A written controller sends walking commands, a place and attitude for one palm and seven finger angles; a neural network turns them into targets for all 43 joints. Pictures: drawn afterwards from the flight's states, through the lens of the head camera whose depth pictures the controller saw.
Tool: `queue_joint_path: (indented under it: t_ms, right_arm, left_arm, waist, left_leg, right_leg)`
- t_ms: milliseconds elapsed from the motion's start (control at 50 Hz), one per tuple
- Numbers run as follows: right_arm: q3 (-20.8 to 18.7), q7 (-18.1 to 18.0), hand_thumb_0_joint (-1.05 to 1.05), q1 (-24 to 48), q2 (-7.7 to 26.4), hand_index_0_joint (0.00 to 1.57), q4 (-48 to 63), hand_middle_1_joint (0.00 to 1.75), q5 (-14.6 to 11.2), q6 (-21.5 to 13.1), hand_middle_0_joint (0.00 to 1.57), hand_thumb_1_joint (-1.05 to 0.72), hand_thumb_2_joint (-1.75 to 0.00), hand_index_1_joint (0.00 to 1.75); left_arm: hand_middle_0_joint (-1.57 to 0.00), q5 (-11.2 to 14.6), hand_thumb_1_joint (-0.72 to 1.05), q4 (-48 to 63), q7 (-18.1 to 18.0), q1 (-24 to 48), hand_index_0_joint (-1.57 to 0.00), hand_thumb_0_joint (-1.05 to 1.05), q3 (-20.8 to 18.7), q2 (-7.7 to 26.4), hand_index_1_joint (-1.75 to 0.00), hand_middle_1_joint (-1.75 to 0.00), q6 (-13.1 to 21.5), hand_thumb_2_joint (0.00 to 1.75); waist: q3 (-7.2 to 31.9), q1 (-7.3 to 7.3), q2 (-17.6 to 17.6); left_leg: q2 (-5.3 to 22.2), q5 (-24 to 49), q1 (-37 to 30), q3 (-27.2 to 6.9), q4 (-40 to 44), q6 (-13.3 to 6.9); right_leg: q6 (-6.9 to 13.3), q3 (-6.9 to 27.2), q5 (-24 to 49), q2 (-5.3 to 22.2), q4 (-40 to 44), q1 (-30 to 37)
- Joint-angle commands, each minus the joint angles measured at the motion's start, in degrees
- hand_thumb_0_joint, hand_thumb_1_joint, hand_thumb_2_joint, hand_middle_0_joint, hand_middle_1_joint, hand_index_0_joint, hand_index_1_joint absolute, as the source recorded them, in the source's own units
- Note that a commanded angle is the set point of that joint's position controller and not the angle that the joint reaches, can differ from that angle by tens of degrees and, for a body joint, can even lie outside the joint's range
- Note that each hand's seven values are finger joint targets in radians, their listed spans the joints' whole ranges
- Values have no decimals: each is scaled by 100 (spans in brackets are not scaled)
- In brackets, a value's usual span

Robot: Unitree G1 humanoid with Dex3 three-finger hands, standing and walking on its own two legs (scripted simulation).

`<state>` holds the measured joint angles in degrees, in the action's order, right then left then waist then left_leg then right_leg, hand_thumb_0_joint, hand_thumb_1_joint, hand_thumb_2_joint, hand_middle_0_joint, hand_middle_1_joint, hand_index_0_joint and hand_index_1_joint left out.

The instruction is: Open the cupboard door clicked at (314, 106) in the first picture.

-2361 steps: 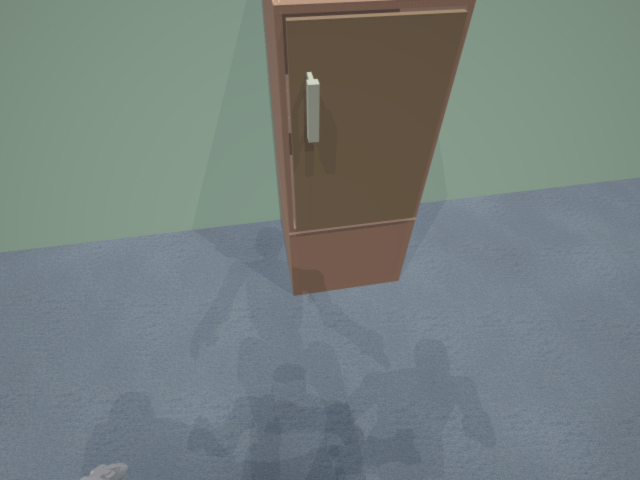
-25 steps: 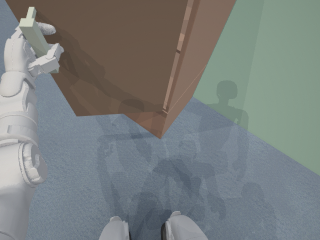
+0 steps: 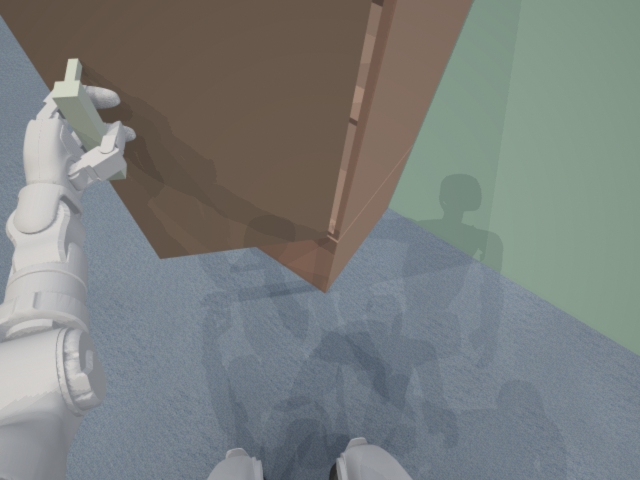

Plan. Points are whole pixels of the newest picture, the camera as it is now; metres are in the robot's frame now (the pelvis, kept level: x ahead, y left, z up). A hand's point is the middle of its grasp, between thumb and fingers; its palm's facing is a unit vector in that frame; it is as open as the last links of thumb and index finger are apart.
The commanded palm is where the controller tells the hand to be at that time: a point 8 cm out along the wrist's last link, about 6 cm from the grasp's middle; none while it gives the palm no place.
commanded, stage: pull the door open along its arc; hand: left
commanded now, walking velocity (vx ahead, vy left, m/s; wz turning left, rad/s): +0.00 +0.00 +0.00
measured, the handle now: (96, 123) +0.54 +0.23 +0.09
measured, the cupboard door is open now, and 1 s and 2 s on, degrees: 45 91 89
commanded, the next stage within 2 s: open thumb and fingers to let go in 0.84 s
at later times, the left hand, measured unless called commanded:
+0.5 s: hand (170, 248) +0.36 +0.13 +0.09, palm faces +0.44 -0.90 +0.03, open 6.1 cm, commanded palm +0.30 +0.18 +0.08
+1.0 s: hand (260, 312) +0.29 +0.04 +0.09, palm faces +0.40 -0.91 -0.01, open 6.4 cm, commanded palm +0.25 +0.09 +0.08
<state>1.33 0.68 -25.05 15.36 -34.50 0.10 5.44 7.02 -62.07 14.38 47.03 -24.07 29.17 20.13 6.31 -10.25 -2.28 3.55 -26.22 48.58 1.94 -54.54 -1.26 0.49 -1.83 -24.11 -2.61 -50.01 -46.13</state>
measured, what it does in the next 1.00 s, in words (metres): stands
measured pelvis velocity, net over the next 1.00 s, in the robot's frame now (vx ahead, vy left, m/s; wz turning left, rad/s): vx -0.01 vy -0.04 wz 0.08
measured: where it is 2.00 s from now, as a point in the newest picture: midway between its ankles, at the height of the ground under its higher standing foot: outside the picture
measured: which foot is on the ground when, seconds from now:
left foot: down 0.00-1.00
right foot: down 0.00-1.00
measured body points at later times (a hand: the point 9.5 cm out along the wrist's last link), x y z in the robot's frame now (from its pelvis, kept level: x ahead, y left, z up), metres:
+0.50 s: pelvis +0.00 -0.02 +0.01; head +0.04 -0.02 +0.46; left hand +0.33 +0.17 +0.09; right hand +0.17 -0.23 -0.09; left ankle -0.01 +0.10 -0.68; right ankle -0.01 -0.12 -0.68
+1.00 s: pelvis -0.01 -0.04 +0.01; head +0.01 -0.06 +0.46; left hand +0.26 +0.09 +0.09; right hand +0.16 -0.26 -0.09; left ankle -0.01 +0.10 -0.68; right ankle -0.01 -0.12 -0.68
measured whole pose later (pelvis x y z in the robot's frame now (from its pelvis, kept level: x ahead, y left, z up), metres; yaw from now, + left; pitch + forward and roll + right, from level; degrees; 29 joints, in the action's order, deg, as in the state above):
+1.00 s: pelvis -0.01 -0.04 +0.01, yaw +5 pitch +7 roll +1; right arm -0.5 0.6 -12.8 11.1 -33.9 3.7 1.4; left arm -4.3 -7.3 -33.5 -3.5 12.9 -5.7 10.6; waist 5.9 -1.8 -2.3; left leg 1.5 -23.2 31.5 -1.1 -47.8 2.0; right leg 3.6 -4.9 -25.7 -0.9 -48.6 -30.0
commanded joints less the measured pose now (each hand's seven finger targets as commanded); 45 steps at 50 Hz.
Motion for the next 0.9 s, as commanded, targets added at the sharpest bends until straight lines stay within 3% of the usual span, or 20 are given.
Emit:
queue_joint_path:
  t_ms: [0,80,140,160,180,200,260,300,380,460,520,580,640,760,800,860,880]
  right_arm:
    - [-402,-32,0,-607,956,20,557,30,-68,-89,20,-90,-90,30]
    - [-436,25,0,-317,877,20,768,30,-148,-157,20,-90,-90,30]
    - [-446,56,0,-61,823,20,915,30,-194,-229,20,-90,-90,30]
    - [-449,60,0,145,632,20,971,30,-154,-322,20,-90,-90,30]
    - [-412,109,0,255,578,20,976,30,-142,-408,20,-90,-90,30]
    - [-434,149,0,248,557,20,932,30,-120,-465,20,-90,-90,30]
    - [-441,187,0,433,506,20,910,30,18,-505,20,-90,-90,30]
    - [-437,188,0,604,412,20,903,30,107,-487,20,-90,-90,30]
    - [-415,123,0,916,328,20,863,30,261,-406,20,-90,-90,30]
    - [-402,12,0,1122,282,20,853,30,305,-367,20,-90,-90,30]
    - [-380,-18,0,1308,209,20,864,30,304,-397,20,-90,-90,30]
    - [-360,-11,0,1429,179,20,909,30,294,-439,20,-90,-90,30]
    - [-359,22,0,1500,150,20,994,30,298,-483,20,-90,-90,30]
    - [-364,48,0,1628,96,20,1124,30,315,-586,20,-90,-90,30]
    - [-361,53,0,1685,56,20,1142,30,338,-625,20,-90,-90,30]
    - [-329,42,0,1749,8,20,1140,30,343,-696,20,-90,-90,30]
    - [-322,23,0,1777,11,20,1099,30,333,-704,20,-90,-90,30]
  left_arm:
    - [-40,303,90,1822,123,876,-40,0,-39,1087,-135,-135,378,90]
    - [-40,507,90,2797,58,-388,-40,0,189,594,-135,-135,294,90]
    - [-40,614,90,3467,-33,-1301,-40,0,379,228,-135,-135,199,90]
    - [-40,951,90,3955,-839,-1411,-40,0,-475,195,-135,-135,132,90]
    - [-40,861,90,4161,-1276,-1733,-40,0,10,-410,-135,-135,45,90]
    - [-40,769,90,4298,-1639,-2108,-40,0,7,-604,-135,-135,-4,90]
    - [-40,298,90,5058,-2620,-2287,-40,0,223,-875,-135,-135,-51,90]
    - [-40,-10,90,5245,-3202,-2401,-40,0,562,-1347,-135,-135,-133,90]
    - [-40,-716,90,5284,-4159,-2181,-40,0,1155,-1860,-135,-135,-307,90]
    - [-40,-900,90,5404,-4243,-2092,-40,0,1779,-2324,-135,-135,-330,90]
    - [-40,-861,90,5640,-4156,-2242,-40,0,2150,-2677,-135,-135,-253,90]
    - [-40,-831,90,5745,-4138,-2650,-40,0,2467,-2969,-135,-135,-232,90]
    - [-40,-863,90,6077,-4185,-3197,-40,0,2844,-3297,-135,-135,-256,90]
    - [-40,-1098,90,6734,-4498,-3983,-40,0,3450,-3679,-135,-135,-435,90]
    - [-40,-1253,90,6918,-4615,-4166,-40,0,3671,-3837,-135,-135,-504,90]
    - [-40,-1394,90,6949,-4687,-4333,-40,0,3955,-4038,-135,-135,-609,90]
    - [-40,-1351,90,6935,-4730,-4105,-40,0,3884,-3996,-135,-135,-625,90]
  waist:
    - [2865,468,-374]
    - [2672,687,-423]
    - [2294,767,-145]
    - [2284,1281,-175]
    - [2156,1128,-256]
    - [2079,1148,62]
    - [2077,1154,39]
    - [2050,1121,159]
    - [1779,1003,404]
    - [1655,878,529]
    - [1628,918,305]
    - [1415,925,372]
    - [1469,986,439]
    - [1301,958,729]
    - [1285,957,643]
    - [1089,908,819]
    - [1088,887,785]
  left_leg:
    - [-218,3408,-2138,-245,542,-53]
    - [-210,3680,-2291,-178,701,-45]
    - [-223,3498,-2173,-120,838,-49]
    - [-279,3541,-1961,-84,872,2]
    - [-285,3519,-2032,-54,940,55]
    - [-260,3511,-2014,-80,964,90]
    - [-305,3332,-1979,-33,945,99]
    - [-312,3160,-1991,-22,941,109]
    - [-334,2446,-1931,-75,992,93]
    - [-345,2081,-2033,-83,1030,75]
    - [-366,2014,-2158,-60,1051,80]
    - [-363,1914,-2177,-79,1093,73]
    - [-370,1987,-2249,-89,1125,75]
    - [-377,1845,-2216,-125,1120,64]
    - [-386,1807,-2226,-120,1086,63]
    - [-404,1598,-2151,-171,1035,56]
    - [-415,1509,-2136,-173,1036,63]
  right_leg:
    - [42,-16,3220,-114,382,1704]
    - [61,-21,3412,-78,450,1947]
    - [45,-42,3386,-56,518,2096]
    - [53,-105,3345,-64,566,2255]
    - [35,-137,3370,-50,539,2262]
    - [29,-196,3301,-50,513,2250]
    - [59,-124,3401,2,468,2439]
    - [58,-102,3334,55,464,2445]
    - [54,-45,2713,142,611,2307]
    - [62,16,2467,190,804,2294]
    - [76,39,2467,231,849,2335]
    - [76,26,2352,244,920,2307]
    - [81,13,2466,259,912,2442]
    - [28,79,2482,333,1011,2509]
    - [34,90,2450,356,1002,2457]
    - [12,155,2208,395,1128,2355]
    - [7,166,2056,413,1148,2307]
